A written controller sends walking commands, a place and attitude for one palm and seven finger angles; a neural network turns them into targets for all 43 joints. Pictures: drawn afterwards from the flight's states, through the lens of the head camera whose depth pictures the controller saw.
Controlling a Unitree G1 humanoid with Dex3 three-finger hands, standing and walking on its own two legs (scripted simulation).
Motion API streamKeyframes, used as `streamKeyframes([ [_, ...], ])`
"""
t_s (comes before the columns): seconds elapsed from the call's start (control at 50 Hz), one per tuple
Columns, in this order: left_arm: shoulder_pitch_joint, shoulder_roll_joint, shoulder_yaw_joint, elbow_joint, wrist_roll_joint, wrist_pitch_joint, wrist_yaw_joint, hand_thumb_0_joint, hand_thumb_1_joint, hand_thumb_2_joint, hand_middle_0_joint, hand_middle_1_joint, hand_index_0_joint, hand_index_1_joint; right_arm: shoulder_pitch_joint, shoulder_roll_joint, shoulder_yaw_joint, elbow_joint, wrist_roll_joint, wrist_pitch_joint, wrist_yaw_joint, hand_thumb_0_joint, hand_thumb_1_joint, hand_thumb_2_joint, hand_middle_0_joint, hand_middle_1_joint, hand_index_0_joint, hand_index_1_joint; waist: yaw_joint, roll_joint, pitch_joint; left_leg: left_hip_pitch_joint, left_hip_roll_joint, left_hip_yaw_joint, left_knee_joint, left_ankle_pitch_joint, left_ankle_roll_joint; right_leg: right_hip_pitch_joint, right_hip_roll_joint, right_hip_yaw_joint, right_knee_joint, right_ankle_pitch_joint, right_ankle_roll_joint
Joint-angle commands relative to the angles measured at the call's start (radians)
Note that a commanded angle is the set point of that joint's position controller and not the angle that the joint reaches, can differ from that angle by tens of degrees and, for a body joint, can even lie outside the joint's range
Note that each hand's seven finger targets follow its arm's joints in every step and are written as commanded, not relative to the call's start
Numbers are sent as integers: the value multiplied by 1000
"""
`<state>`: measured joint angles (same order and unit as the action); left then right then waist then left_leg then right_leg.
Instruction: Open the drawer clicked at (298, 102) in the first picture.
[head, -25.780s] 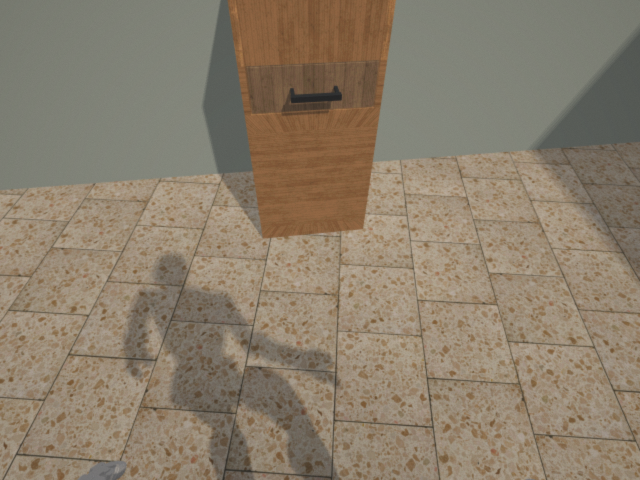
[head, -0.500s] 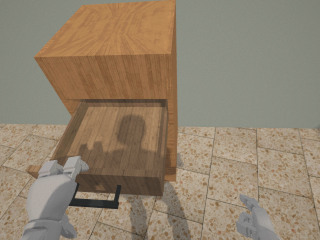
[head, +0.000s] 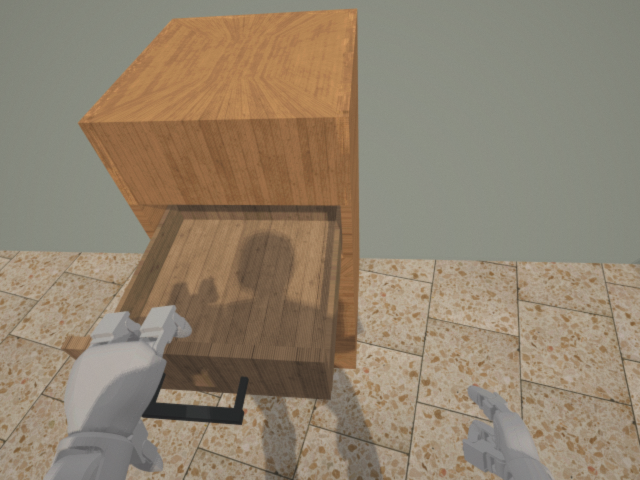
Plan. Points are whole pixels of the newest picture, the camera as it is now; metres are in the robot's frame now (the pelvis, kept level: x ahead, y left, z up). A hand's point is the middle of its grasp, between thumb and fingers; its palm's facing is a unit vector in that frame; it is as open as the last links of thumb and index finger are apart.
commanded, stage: draw the hand back to the body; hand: left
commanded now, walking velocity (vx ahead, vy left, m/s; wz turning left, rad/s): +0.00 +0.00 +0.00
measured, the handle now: (196, 398) +0.23 +0.24 -0.10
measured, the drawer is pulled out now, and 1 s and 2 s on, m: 0.30 0.30 0.30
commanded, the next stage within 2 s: step back with the hand held close in 1.42 s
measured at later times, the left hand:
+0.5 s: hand (119, 386) +0.18 +0.24 +0.10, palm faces +0.19 -0.56 -0.81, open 13.8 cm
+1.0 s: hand (95, 346) +0.19 +0.24 +0.16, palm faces +0.39 -0.81 -0.43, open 10.6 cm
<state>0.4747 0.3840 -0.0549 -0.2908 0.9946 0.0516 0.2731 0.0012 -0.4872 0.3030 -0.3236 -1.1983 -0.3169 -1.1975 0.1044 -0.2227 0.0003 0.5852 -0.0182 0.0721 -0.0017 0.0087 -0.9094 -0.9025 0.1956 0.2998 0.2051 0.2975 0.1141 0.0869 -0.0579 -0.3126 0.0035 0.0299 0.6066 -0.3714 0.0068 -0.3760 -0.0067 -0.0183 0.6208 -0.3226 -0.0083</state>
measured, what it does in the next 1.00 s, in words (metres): stands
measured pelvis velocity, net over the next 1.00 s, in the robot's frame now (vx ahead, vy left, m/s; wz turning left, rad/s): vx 0.01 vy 0.00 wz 0.04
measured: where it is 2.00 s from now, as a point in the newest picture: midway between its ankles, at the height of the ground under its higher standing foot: outside the picture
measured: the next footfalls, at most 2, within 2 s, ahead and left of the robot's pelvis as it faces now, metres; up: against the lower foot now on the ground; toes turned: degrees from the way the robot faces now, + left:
none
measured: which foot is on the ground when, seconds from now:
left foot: down 0.00-1.00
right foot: down 0.00-1.00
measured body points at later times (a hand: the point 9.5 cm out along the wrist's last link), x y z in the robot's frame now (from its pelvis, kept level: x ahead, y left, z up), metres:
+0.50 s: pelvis +0.00 +0.00 +0.01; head +0.02 -0.03 +0.45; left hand +0.16 +0.27 +0.14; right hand +0.23 -0.20 -0.08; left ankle -0.04 +0.11 -0.73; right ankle +0.00 -0.11 -0.73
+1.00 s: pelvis +0.01 +0.00 +0.02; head +0.02 -0.02 +0.47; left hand +0.16 +0.28 +0.18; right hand +0.22 -0.21 -0.07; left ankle -0.04 +0.11 -0.73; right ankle +0.00 -0.11 -0.73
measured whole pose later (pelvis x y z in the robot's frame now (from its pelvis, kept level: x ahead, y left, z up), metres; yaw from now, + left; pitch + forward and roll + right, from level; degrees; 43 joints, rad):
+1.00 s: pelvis +0.01 +0.00 +0.02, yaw +2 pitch -2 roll -1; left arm 0.56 0.31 0.25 -0.48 -0.03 -0.11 0.12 0.00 0.22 0.61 -0.26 -0.74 -0.26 -0.74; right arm 0.17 -0.21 0.00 0.64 0.00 -0.15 -0.08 0.01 -0.91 -0.90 0.20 0.30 0.21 0.30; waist 0.06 0.07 0.02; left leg -0.08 0.00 -0.01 0.40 -0.29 0.01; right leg -0.11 -0.01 -0.06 0.39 -0.25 0.00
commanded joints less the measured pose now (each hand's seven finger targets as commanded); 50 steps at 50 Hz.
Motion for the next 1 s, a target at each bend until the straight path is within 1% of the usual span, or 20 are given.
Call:
streamKeyframes([
  [0.0, -6, 151, 137, -233, -19, 20, 30, 0, -500, 300, -300, -1200, -300, -1200, -155, -102, -28, -180, 7, -50, 0, 0, -900, -900, 200, 300, 200, 300, -3, -69, -152, 43, -6, -6, -77, 381, -1, 137, 14, 7, -82, 335, -24],
  [0.06, 8, 152, 125, -262, -33, 20, 6, 0, -500, 300, -300, -1200, -300, -1200, -136, -108, -28, -187, 5, -48, 0, 0, -900, -900, 200, 300, 200, 300, -5, -74, -142, 50, -5, -2, -81, 375, 7, 136, 7, -10, -90, 327, -15],
  [0.12, -2, 185, 160, -258, -39, 14, -11, 0, -500, 300, -300, -1200, -300, -1200, -133, -111, -21, -188, 3, -47, -7, 0, -900, -900, 200, 300, 200, 300, -5, -107, -127, 45, -7, -2, -88, 328, 12, 140, 2, -4, -106, 307, -13],
  [0.14, -5, 216, 190, -256, -43, 6, -14, 0, -500, 300, -300, -1200, -300, -1200, -140, -115, -24, -184, 5, -44, -13, 0, -900, -900, 200, 300, 200, 300, -1, -98, -126, 47, -7, -1, -91, 331, 10, 152, 2, 0, -109, 317, -15],
  [0.2, 6, 219, 199, -298, -49, -8, -16, 0, -500, 300, -300, -1200, -300, -1200, -146, -117, -23, -201, 6, -45, -16, 0, -900, -900, 200, 300, 200, 300, 1, -51, -141, 70, -5, -6, -86, 353, 6, 148, 2, 9, -117, 319, -18],
  [0.3, 35, 254, 250, -296, -73, -23, -27, 0, -500, 300, -300, -1200, -300, -1200, -141, -121, -26, -205, 7, -43, -21, 0, -900, -900, 200, 300, 200, 300, 4, -78, -120, 71, -3, -6, -90, 341, 9, 152, -1, 11, -134, 322, -15],
  [0.4, 46, 266, 271, -301, -98, -23, -52, 0, -500, 300, -300, -1200, -300, -1200, -147, -123, -24, -211, 14, -36, -24, 0, -900, -900, 200, 300, 200, 300, 1, -52, -100, 75, -1, -7, -105, 334, 8, 155, -4, 3, -150, 304, -13],
  [0.42, 30, -111, 185, -256, -840, -64, -99, 0, -465, 315, -298, -1178, -298, -1178, -38, -38, -19, -245, 43, -119, -49, 0, -900, -900, 200, 300, 200, 300, -106, -119, -49, 195, 33, -31, -126, 327, 39, 218, 5, -55, -136, 266, -9],
  [0.44, 38, 5, 226, -282, -880, -101, -110, 0, -430, 330, -295, -1155, -295, -1155, -59, -65, -11, -234, 42, -172, -66, 0, -900, -900, 200, 300, 200, 300, -77, -142, -54, 200, 46, -41, -144, 324, 37, 220, -3, -52, -142, 221, -2],
  [0.46, 24, 70, 303, -348, -934, -136, -104, 0, -395, 345, -292, -1133, -292, -1133, -47, -70, -7, -219, 33, -192, -92, 0, -900, -900, 200, 300, 200, 300, -63, -131, -82, 217, 34, -31, -162, 359, 32, 254, -7, -55, -171, 254, 0],
  [0.48, -21, 97, 318, -420, -952, -161, -100, 0, -360, 360, -290, -1110, -290, -1110, -52, -67, 3, -215, 25, -219, -104, 0, -900, -900, 200, 300, 200, 300, -57, -77, -94, 224, 28, -33, -175, 389, 25, 275, -24, -52, -174, 276, 1],
  [0.5, -21, 116, 352, -401, -965, -170, -96, 0, -325, 375, -287, -1087, -287, -1087, -53, -67, 6, -189, 17, -239, -114, 0, -900, -900, 200, 300, 200, 300, -54, -76, -64, 219, 28, -35, -184, 383, 18, 268, -23, -54, -188, 270, 0],
  [0.56, 3, 58, 324, -377, -988, -183, -105, 0, -220, 420, -280, -1020, -280, -1020, -32, -65, 8, -164, 11, -272, -111, 0, -900, -900, 200, 300, 200, 300, -58, -21, 5, 204, 23, -29, -213, 406, 7, 273, -22, -60, -218, 299, -8],
  [0.6, -5, 82, 355, -385, -992, -191, -112, 0, -150, 450, -275, -975, -275, -975, -45, -67, 4, -146, 8, -287, -104, 0, -900, -900, 200, 300, 200, 300, -52, 12, 33, 197, 22, -27, -225, 412, 1, 281, -24, -54, -241, 307, -12],
  [0.7, 33, 60, 368, -379, -1010, -211, -134, 0, 25, 525, -262, -863, -262, -863, -55, -64, -5, -137, 10, -294, -87, 0, -900, -900, 200, 300, 200, 300, -50, -24, 21, 202, 24, -28, -238, 439, -4, 308, -16, -56, -256, 335, -13],
  [0.78, 51, 58, 382, -410, -1019, -222, -141, 0, 165, 585, -252, -772, -252, -772, -52, -67, -16, -134, 12, -291, -79, 0, -900, -900, 200, 300, 200, 300, -53, -27, -37, 220, 26, -23, -232, 497, -2, 337, -21, -56, -245, 392, -7],
  [0.84, 53, 65, 398, -401, -1024, -223, -142, 0, 270, 630, -245, -705, -245, -705, -55, -70, -24, -128, 17, -283, -79, 0, -900, -900, 200, 300, 200, 300, -57, -69, -41, 224, 29, -21, -233, 493, 1, 335, -20, -56, -251, 403, -4],
  [0.9, 33, 87, 422, -418, -1023, -226, -140, 0, 375, 675, -237, -637, -237, -637, -66, -72, -27, -125, 17, -281, -84, 0, -900, -900, 200, 300, 200, 300, -55, -31, -36, 232, 24, -15, -235, 471, 1, 324, -20, -49, -267, 384, -6],
  [0.94, 34, 83, 428, -402, -1029, -227, -136, 0, 445, 705, -232, -592, -232, -592, -58, -70, -26, -124, 20, -277, -85, 0, -900, -900, 200, 300, 200, 300, -56, -61, -28, 224, 26, -23, -242, 458, 0, 326, -20, -54, -262, 371, -4],
  [0.98, 27, 92, 436, -426, -1029, -230, -135, 0, 515, 735, -228, -548, -228, -548, -59, -71, -27, -129, 21, -276, -86, 0, -900, -900, 200, 300, 200, 300, -55, -23, -45, 239, 26, -20, -241, 464, 1, 327, -23, -48, -260, 372, -5],
])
